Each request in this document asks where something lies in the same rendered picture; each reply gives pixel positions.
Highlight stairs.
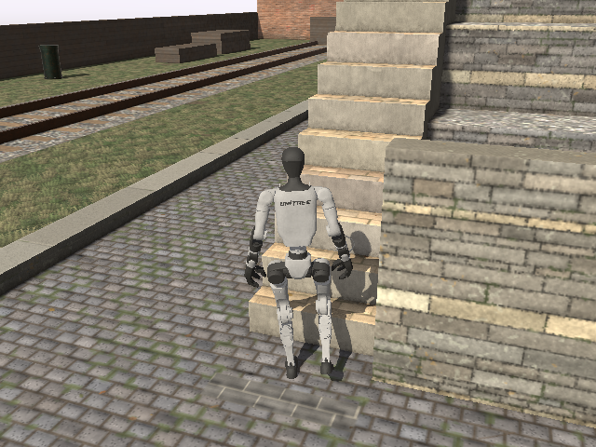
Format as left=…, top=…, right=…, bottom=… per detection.
left=249, top=0, right=457, bottom=356

